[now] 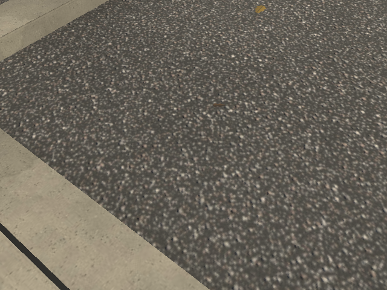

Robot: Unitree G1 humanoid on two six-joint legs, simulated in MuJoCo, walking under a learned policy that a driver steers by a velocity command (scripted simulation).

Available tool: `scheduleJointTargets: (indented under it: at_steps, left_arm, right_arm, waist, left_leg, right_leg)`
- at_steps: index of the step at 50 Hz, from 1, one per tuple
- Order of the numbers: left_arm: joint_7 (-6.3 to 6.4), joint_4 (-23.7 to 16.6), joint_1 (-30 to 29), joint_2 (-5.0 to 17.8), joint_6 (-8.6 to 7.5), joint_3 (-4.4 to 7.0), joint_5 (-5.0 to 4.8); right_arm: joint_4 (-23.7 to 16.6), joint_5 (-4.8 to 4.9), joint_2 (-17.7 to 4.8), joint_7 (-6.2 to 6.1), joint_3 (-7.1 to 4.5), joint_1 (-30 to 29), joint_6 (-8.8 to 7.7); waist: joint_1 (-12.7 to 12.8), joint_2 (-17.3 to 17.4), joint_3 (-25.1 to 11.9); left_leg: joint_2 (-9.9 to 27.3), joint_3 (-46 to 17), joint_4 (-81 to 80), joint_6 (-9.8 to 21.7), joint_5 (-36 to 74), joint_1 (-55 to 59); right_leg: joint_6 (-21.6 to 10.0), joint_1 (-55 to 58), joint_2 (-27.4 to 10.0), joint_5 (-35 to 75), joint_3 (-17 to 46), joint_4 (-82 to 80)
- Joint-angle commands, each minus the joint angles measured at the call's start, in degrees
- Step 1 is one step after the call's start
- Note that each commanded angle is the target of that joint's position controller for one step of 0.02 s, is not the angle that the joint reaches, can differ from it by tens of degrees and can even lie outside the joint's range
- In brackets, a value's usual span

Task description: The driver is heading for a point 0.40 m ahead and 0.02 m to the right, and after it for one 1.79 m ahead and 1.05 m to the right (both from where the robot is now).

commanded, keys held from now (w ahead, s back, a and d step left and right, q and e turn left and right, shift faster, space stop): w+q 0.04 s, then w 0.28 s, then e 0.68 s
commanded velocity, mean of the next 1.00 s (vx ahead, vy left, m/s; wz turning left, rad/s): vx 0.27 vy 0.00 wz -0.11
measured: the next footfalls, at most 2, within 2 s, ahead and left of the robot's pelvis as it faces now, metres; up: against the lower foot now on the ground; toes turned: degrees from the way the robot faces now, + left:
left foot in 0.22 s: +0.25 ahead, +0.13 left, +0.00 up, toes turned +9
right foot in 0.68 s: +0.37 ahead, +0.02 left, +0.00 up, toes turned -2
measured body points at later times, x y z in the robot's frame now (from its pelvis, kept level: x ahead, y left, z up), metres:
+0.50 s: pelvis +0.23 +0.07 +0.00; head +0.26 +0.09 +0.45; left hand +0.30 +0.34 -0.14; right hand +0.31 -0.19 -0.12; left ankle +0.21 +0.13 -0.75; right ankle +0.33 -0.06 -0.68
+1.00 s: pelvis +0.30 +0.08 +0.00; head +0.34 +0.05 +0.45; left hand +0.43 +0.34 -0.10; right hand +0.41 -0.21 -0.12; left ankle +0.37 +0.25 -0.67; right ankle +0.33 +0.02 -0.75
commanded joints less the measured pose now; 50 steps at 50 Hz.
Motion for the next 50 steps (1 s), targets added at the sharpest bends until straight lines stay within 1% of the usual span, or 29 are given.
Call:
scheduleJointTargets:
  at_steps: [1, 6, 8, 9, 10, 11, 12, 13, 14, 15, 17, 19, 20, 23, 24, 26, 29, 32, 33, 34, 35, 36, 37, 38, 39, 41, 44, 46, 50]
  left_arm:
    - [-0.09, -3.24, -1.51, 6.41, -0.76, 1.28, -0.13]
    - [0.12, -1.47, 2.76, 8.55, 0.03, 1.7, -0.14]
    - [0.12, -0.35, 4.22, 9.94, 0.91, 1.89, -0.12]
    - [0.21, 0.1, 4.58, 10.7, 1.31, 1.97, -0.17]
    - [0.3, 0.4, 4.22, 10.73, 1.79, 1.75, -0.42]
    - [0.3, -0.12, 4.44, 9.34, 1.87, 1.13, -0.53]
    - [-0.49, -3.93, 5.45, 3.91, 1.53, -0.49, -1.64]
    - [-0.74, -5.28, 3.47, 5.71, 1.7, 0.27, -0.65]
    - [-0.63, -6.28, -2.04, 7.89, 1.94, 0.94, -0.29]
    - [-0.9, -6.38, -3.48, 6.36, 1.4, 0.35, -0.91]
    - [-1.13, -4.19, 0.1, 5.15, 2.27, 0.25, -0.02]
    - [-1.06, -1.46, 4.53, 4.45, 3.87, 0.56, 0.35]
    - [-1.16, -1.39, 4.22, 3.89, 4.34, 0.63, 0.24]
    - [-1.17, -3.09, 0.2, 2.47, 5.2, 0.42, 0.62]
    - [-1.14, -2.84, -0.33, 2.21, 5.38, 0.23, 0.78]
    - [-1.17, -4.22, -3.02, 2.59, 5.57, 0.26, 0.74]
    - [-1.21, -5.95, -5.05, 3.67, 6.07, 0.33, 1.18]
    - [-0.87, -5.47, 0.44, 4.65, 6.22, 0.67, 1.48]
    - [-0.86, -5.91, 2.71, 4.74, 5.57, 0.76, 1.03]
    - [-0.59, -5.78, 6.26, 6.96, 4.66, 1.58, 0.77]
    - [-0.07, -6.52, 3.62, 13.2, 4.08, 2.57, -0.05]
    - [-0.3, -7.76, 5.2, 15.17, 4.25, 3.15, -2.22]
    - [-0.19, -8.98, 2.5, 12.74, 4.58, 2.79, -2.31]
    - [0.02, -9.84, -1.04, 9.73, 5.08, 1.85, -1.75]
    - [0.14, -10.44, -3.26, 8.75, 5.33, 1.4, -1.39]
    - [0.39, -10.5, -2.93, 8.71, 5.28, 1.41, -1.44]
    - [0.45, -10.55, -1.23, 9.45, 4.76, 1.69, -1.39]
    - [0.48, -10.89, -0.53, 10.0, 5.17, 1.85, -1.3]
    - [0.53, -12.01, -0.17, 11.1, 6.5, 2.32, -1.14]
  right_arm:
    - [-4.82, 0.16, 0.04, 0.93, 0.77, -3.44, -0.62]
    - [-7.56, -0.16, 0.17, 1.55, 1.53, -10.52, -0.91]
    - [-7.56, -0.73, -0.72, 1.01, 1.29, -10.24, -1.13]
    - [-6.71, -1.05, -1.18, 0.6, 0.98, -7.45, -1.39]
    - [-4.33, -1.38, -1.39, 0.19, 0.55, -0.27, -2.0]
    - [-0.87, -2.03, -3.83, -0.51, -0.54, 9.56, -2.54]
    - [-0.23, -2.53, -10.09, -1.54, -2.07, 16.89, -2.78]
    - [-0.07, 0.46, -12.93, -2.09, -2.79, 17.7, -2.24]
    - [0.35, 1.17, -11.3, -2.59, -2.45, 14.74, -2.09]
    - [0.69, 1.07, -8.08, -2.87, -1.56, 11.67, -2.5]
    - [1.08, 1.27, -3.1, -2.91, 0.09, 6.56, -3.43]
    - [1.19, 1.32, -1.91, -2.96, 0.52, 5.06, -4.71]
    - [1.69, 1.44, -2.68, -3.19, 0.41, 4.82, -5.01]
    - [2.48, 1.4, -3.17, -3.84, 0.6, 4.24, -5.07]
    - [2.13, 0.99, -3.12, -3.85, 0.61, 3.72, -5.11]
    - [1.53, 1.06, -2.27, -4.12, 1.04, 3.58, -4.81]
    - [1.29, 1.08, -3.21, -4.76, 0.93, 4.98, -3.66]
    - [0.35, 1.31, -5.22, -5.48, 0.24, 3.18, -2.48]
    - [0.53, 2.06, -5.16, -5.79, 0.03, 1.92, -1.71]
    - [-0.01, 2.35, -5.89, -6.03, -0.36, 1.2, -1.14]
    - [-2.06, 0.67, -0.18, -5.66, 0.72, 5.25, -0.82]
    - [-2.11, -0.12, -0.86, -5.46, 0.97, 9.19, 0.06]
    - [-1.33, -0.05, -3.11, -5.58, 0.6, 7.47, 0.34]
    - [-1.62, 0.32, -5.23, -5.68, -0.05, 3.15, 0.23]
    - [-1.8, 0.36, -6.14, -5.81, -0.49, 0.87, 0.27]
    - [-2.06, 0.15, -4.65, -5.46, -0.33, 0.03, 1.59]
    - [-2.0, 0.64, -2.32, -4.71, 0.14, 0.01, 2.56]
    - [-2.21, 0.73, -2.57, -4.56, -0.06, -0.7, 3.03]
    - [-3.68, 0.69, -3.32, -4.27, -0.32, -3.94, 3.73]
  waist:
    - [-1.03, -7.88, 1.59]
    - [1.28, -8.12, 3.48]
    - [0.95, -8.15, 3.23]
    - [-0.41, -8.13, 1.53]
    - [-3.98, -7.13, -2.25]
    - [-7.73, -4.58, -8.69]
    - [-9.66, 6.7, -17.86]
    - [-9.0, 9.49, -20.79]
    - [-8.64, 2.79, -12.4]
    - [-6.54, 1.6, -6.56]
    - [-1.07, 0.33, -1.33]
    - [1.1, -0.35, -1.64]
    - [1.75, -0.04, -1.58]
    - [1.75, 1.43, -1.01]
    - [1.35, 1.69, -2.49]
    - [0.5, 2.58, -2.68]
    - [-0.93, 2.74, -1.92]
    - [0.9, 3.2, -4.19]
    - [2.59, 2.2, -3.66]
    - [5.49, -3.27, -5.33]
    - [-1.08, -16.81, -4.08]
    - [-0.91, -17.02, -11.39]
    - [-0.86, -10.71, -8.62]
    - [-1.16, -5.42, -2.48]
    - [-2.13, -2.56, 0.0]
    - [-2.14, -4.16, -1.68]
    - [-1.75, -4.92, -5.61]
    - [-1.12, -6.33, -6.41]
    - [0.5, -8.79, -4.85]
  left_leg:
    - [1.59, 1.24, -8.38, -0.24, 7.13, -1.01]
    - [0.08, 6.27, -22.44, 1.99, 3.36, 6.37]
    - [-1.87, 7.68, -25.84, 3.67, -2.9, 9.22]
    - [-3.68, 8.43, -27.78, 4.65, -5.51, 13.28]
    - [-5.87, 8.85, -31.97, 5.76, -3.29, 22.44]
    - [-4.78, 5.64, -32.74, 7.28, -3.24, 36.89]
    - [12.98, -18.61, -35.51, 12.82, -13.01, 56.03]
    - [21.23, -38.69, -44.56, 16.71, -6.72, 57.17]
    - [18.64, -28.32, -43.44, 15.7, 0.21, 52.72]
    - [16.07, -20.74, -43.85, 14.08, 6.31, 44.94]
    - [11.12, -10.48, -46.82, 9.42, 16.64, 32.91]
    - [9.72, -4.13, -47.26, 8.87, 32.18, 28.38]
    - [9.22, -1.65, -47.08, 8.72, 37.94, 27.81]
    - [7.37, 5.78, -46.27, 7.18, 44.93, 26.05]
    - [6.74, 8.22, -44.5, 6.94, 45.42, 25.27]
    - [7.17, 9.6, -41.96, 6.53, 45.2, 25.24]
    - [9.35, 9.25, -37.03, 6.93, 47.86, 28.67]
    - [10.76, 8.49, -26.27, 6.6, 55.2, 31.74]
    - [10.84, 7.58, -19.88, 5.46, 48.97, 32.66]
    - [6.68, 9.99, -5.05, 2.84, 34.49, 28.56]
    - [-4.25, 10.59, 9.66, 0.1, -20.03, 12.66]
    - [-7.26, 0.84, 18.17, -1.56, -27.52, 6.63]
    - [-4.78, -1.12, 21.0, -2.79, -24.59, 2.66]
    - [-3.11, -0.93, 19.52, -3.53, -19.79, 0.19]
    - [-1.77, -0.89, 15.2, -4.27, -16.33, 0.32]
    - [-1.02, -0.37, 9.39, -5.34, -12.31, 3.68]
    - [-1.48, 0.14, 4.59, -5.98, -8.92, 3.92]
    - [-1.54, -0.06, 1.51, -6.26, -8.54, 3.68]
    - [-1.97, -0.74, -4.73, -6.81, -9.1, 2.74]
  right_leg:
    - [-6.57, -0.9, -14.4, 14.83, 5.29, -8.35]
    - [-5.96, 1.15, -16.11, 15.18, 2.39, -8.06]
    - [-5.9, 5.05, -17.26, 24.21, 1.76, -4.35]
    - [-5.55, 6.59, -17.05, 33.04, 0.61, 0.79]
    - [-4.62, 5.74, -15.78, 39.6, -1.74, 10.36]
    - [-3.27, -1.04, -13.65, 34.55, -3.34, 23.04]
    - [-0.24, -20.48, -8.62, 8.27, -4.45, 43.92]
    - [1.11, -31.26, -0.91, -18.96, 3.09, 55.91]
    - [0.57, -36.58, -3.96, -15.1, 8.56, 57.8]
    - [0.07, -35.43, -5.6, -11.07, 9.25, 54.96]
    - [0.48, -27.32, -7.88, -7.61, 9.97, 46.7]
    - [1.44, -20.84, -5.74, -5.41, 10.27, 44.51]
    - [1.68, -20.32, -4.23, -4.72, 10.02, 43.35]
    - [1.96, -19.07, -1.91, 1.83, 8.59, 37.2]
    - [1.43, -16.93, -1.05, 8.27, 6.48, 38.32]
    - [0.54, -16.45, -0.77, 11.13, 5.68, 36.74]
    - [-1.07, -16.65, 0.26, 5.4, 4.83, 32.81]
    - [-3.79, -11.88, 2.45, -4.16, 4.43, 26.9]
    - [-4.94, -10.91, 1.39, -6.66, 7.15, 15.92]
    - [-7.1, -4.18, -2.08, 15.7, 12.83, 7.75]
    - [-12.05, 3.24, -15.69, 59.1, 32.93, 9.98]
    - [-21.24, 7.21, -20.3, 64.32, 44.27, 8.42]
    - [-23.23, 5.38, -20.76, 51.73, 42.35, 6.05]
    - [-21.79, 0.62, -18.17, 42.44, 38.46, 4.16]
    - [-19.12, -2.5, -14.96, 37.56, 34.8, 2.51]
    - [-15.38, -3.09, -10.95, 36.86, 29.99, 1.53]
    - [-12.4, 1.12, -8.35, 40.49, 27.53, 2.35]
    - [-11.14, 2.02, -7.34, 37.08, 27.75, 2.32]
    - [-10.87, 0.92, -6.59, 18.64, 32.0, -0.1]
